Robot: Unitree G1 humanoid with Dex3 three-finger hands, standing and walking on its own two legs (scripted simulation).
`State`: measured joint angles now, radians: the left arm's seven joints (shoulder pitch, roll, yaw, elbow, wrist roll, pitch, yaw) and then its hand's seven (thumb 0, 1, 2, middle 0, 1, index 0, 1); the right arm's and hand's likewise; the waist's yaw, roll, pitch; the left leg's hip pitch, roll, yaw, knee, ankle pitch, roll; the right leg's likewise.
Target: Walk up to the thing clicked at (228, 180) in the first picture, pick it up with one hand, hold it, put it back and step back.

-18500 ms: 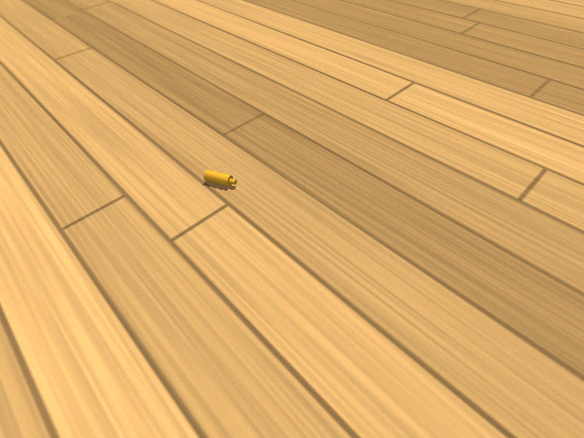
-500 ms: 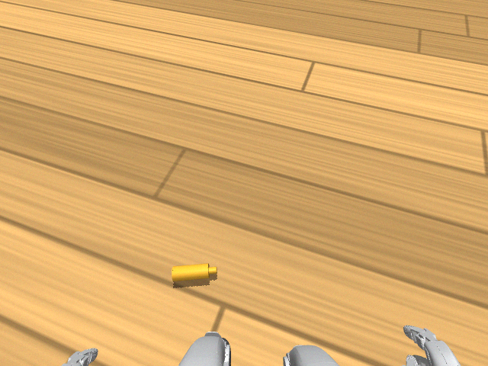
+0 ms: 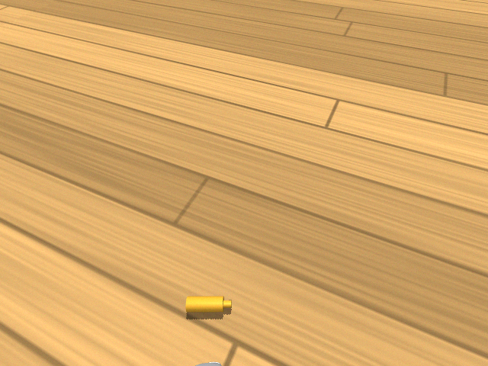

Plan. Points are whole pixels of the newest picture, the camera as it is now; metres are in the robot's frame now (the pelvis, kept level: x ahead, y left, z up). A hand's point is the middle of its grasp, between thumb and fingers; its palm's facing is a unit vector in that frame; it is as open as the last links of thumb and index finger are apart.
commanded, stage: walk up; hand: left
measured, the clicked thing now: (209, 304) +0.45 +0.20 -0.73
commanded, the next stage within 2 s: none
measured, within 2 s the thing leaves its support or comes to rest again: neither
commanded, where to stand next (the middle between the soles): +0.06 -0.01 m, yaw -1 degrees
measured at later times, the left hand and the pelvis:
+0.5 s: hand out of the picture +0.13 +0.24 -0.15, palm faces -0.07 -0.92 -0.39, open 7.4 cm; pelvis +0.04 -0.02 -0.01, yaw -2 degrees
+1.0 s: hand out of the picture +0.13 +0.23 -0.13, palm faces -0.01 -0.94 -0.33, open 7.4 cm; pelvis +0.04 -0.02 +0.02, yaw -1 degrees
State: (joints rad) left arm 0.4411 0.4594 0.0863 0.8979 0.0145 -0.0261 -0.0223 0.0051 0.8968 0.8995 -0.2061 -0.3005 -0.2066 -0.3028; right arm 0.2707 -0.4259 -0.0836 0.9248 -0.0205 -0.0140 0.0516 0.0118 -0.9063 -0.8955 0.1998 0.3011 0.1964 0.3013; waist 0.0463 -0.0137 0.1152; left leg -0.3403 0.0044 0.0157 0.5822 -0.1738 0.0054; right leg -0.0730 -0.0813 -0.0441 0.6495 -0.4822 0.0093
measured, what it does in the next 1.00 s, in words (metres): steps on the spot: right foot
